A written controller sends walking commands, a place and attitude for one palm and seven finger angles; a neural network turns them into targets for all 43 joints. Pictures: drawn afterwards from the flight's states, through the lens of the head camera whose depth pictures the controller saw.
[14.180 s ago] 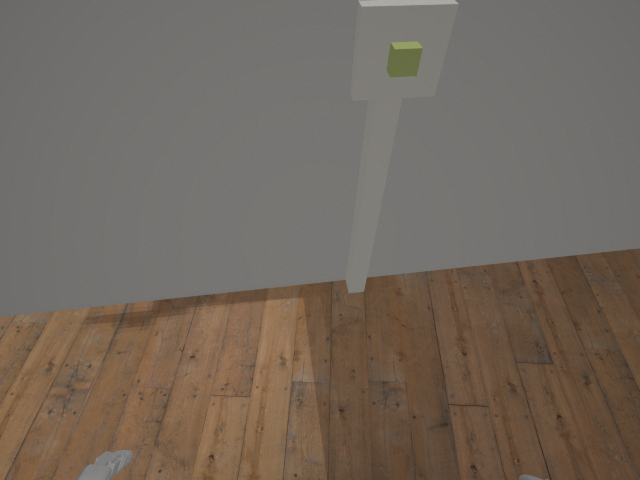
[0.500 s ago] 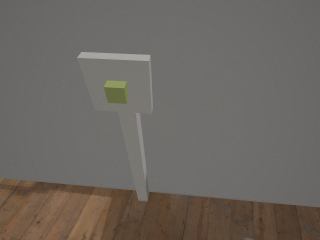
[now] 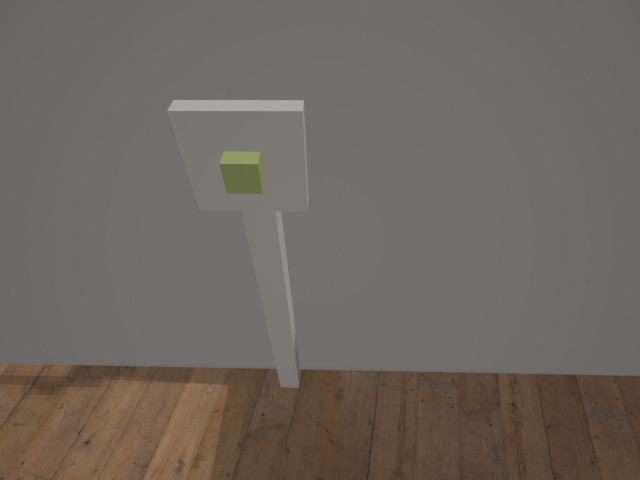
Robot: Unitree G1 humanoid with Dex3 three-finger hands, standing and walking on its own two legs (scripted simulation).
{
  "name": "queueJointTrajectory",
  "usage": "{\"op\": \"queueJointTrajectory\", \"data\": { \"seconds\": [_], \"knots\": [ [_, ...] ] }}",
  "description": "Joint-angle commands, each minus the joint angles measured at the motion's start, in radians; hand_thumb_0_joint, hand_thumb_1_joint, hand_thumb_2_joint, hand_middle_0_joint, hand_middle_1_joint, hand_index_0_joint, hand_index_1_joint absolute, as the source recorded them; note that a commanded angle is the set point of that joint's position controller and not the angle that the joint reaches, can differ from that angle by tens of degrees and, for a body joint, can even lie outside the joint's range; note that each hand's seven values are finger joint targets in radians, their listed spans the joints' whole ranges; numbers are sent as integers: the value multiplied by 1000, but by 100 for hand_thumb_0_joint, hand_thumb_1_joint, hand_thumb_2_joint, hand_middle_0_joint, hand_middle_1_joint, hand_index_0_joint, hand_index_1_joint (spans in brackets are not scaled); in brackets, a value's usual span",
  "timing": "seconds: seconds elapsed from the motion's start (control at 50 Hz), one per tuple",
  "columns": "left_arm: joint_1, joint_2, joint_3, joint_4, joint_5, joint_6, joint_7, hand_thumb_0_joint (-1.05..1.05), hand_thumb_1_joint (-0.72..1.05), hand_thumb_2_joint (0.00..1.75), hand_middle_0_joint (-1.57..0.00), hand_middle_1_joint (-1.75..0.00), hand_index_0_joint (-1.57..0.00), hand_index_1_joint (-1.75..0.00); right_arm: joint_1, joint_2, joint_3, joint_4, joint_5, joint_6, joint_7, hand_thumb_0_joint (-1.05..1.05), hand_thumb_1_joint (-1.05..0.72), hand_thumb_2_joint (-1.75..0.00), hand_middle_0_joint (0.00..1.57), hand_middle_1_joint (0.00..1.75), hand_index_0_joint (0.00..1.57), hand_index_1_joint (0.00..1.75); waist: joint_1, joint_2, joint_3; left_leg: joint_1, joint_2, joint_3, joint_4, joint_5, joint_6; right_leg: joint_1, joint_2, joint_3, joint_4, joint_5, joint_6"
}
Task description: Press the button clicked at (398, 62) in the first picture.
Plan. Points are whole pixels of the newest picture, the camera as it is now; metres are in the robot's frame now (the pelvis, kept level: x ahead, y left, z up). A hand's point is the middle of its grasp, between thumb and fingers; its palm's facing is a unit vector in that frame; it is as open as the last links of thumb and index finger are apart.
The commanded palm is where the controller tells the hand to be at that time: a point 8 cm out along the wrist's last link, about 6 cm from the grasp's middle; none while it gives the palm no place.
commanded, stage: come to a stop and stand still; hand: left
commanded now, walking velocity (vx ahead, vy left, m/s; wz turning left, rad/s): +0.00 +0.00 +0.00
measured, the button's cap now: (243, 171) +0.50 +0.14 +0.13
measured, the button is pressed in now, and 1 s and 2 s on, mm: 0 0 0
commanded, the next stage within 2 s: look again from close up in 0.04 s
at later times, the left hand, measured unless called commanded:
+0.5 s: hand out of the picture +0.01 +0.15 -0.17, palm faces +0.03 -0.99 -0.16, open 7.4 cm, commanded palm none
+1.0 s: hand out of the picture +0.08 +0.15 -0.17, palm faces +0.01 -0.98 -0.20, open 7.3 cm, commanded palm none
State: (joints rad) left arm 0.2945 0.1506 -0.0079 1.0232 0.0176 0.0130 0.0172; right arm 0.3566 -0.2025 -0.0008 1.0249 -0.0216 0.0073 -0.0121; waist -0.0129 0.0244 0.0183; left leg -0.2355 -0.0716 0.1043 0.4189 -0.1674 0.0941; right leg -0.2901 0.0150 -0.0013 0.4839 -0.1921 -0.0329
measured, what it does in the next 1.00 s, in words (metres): shifts its weight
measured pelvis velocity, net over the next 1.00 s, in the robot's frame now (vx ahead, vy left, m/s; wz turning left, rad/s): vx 0.06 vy -0.03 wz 0.00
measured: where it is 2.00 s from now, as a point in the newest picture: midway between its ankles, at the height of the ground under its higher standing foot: outside the picture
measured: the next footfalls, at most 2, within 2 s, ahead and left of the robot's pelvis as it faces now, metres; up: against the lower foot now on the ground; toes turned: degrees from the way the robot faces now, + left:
left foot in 1.86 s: +0.00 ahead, +0.01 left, +0.00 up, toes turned +3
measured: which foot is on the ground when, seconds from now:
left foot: down 0.00-1.00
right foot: down 0.00-1.00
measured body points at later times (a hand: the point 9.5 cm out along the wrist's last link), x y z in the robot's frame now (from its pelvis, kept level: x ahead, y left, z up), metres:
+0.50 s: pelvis +0.03 +0.00 +0.00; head +0.03 -0.01 +0.45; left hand +0.01 +0.21 -0.15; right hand +0.04 -0.22 -0.16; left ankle +0.04 +0.06 -0.74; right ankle +0.06 -0.10 -0.74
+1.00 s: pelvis +0.06 -0.03 +0.00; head +0.09 -0.03 +0.45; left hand +0.08 +0.20 -0.15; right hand +0.08 -0.25 -0.16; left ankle +0.04 +0.06 -0.74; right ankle +0.06 -0.10 -0.74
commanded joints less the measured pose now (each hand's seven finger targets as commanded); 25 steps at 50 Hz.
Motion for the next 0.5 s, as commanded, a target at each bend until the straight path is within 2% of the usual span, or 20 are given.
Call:
{"op": "queueJointTrajectory", "data": {
  "seconds": [0.0,0.08,0.1,0.16,0.24,0.32,0.48],
  "knots": [
    [29,111,25,-32,0,-21,8,0,90,90,-20,-30,-20,-30,-29,-88,-16,-51,1,-29,-10,0,-90,-90,20,30,20,30,25,27,52,-126,195,-280,-237,-354,-25,54,-70,97,-70,-147,-33],
    [40,104,22,-13,2,-18,6,0,90,90,-20,-30,-20,-30,-12,-91,-16,-25,-1,-23,-10,0,-90,-90,20,30,20,30,24,4,82,-153,187,-275,-234,-391,-26,41,-73,108,-86,-193,-31],
    [36,105,22,-12,2,-19,7,0,90,90,-20,-30,-20,-30,-8,-89,-16,-22,-1,-22,-10,0,-90,-90,20,30,20,30,20,-19,86,-151,187,-275,-226,-380,-26,38,-76,111,-94,-196,-31],
    [34,97,19,-4,-1,-24,7,0,90,90,-20,-30,-20,-30,6,-82,-13,-8,0,-24,-12,0,-90,-90,20,30,20,30,11,-32,65,-112,177,-257,-202,-328,-31,26,-85,131,-114,-195,-35],
    [36,91,16,2,-1,-30,9,0,90,90,-20,-30,-20,-30,10,-75,-11,4,2,-29,-12,0,-90,-90,20,30,20,30,5,-29,49,-81,176,-250,-191,-295,-33,17,-93,137,-130,-184,-34],
    [35,85,10,12,-1,-33,10,0,90,90,-20,-30,-20,-30,8,-69,-10,10,4,-28,-12,0,-90,-90,20,30,20,30,-2,-44,78,-67,174,-244,-184,-280,-35,-18,-94,140,-144,-188,-31],
    [65,70,4,40,-2,-43,11,0,90,90,-20,-30,-20,-30,-4,-60,-3,24,8,-44,-17,0,-90,-90,20,30,20,30,6,-21,41,-29,181,-233,-184,-178,-35,40,-95,125,-127,-41,-28]
  ]
}}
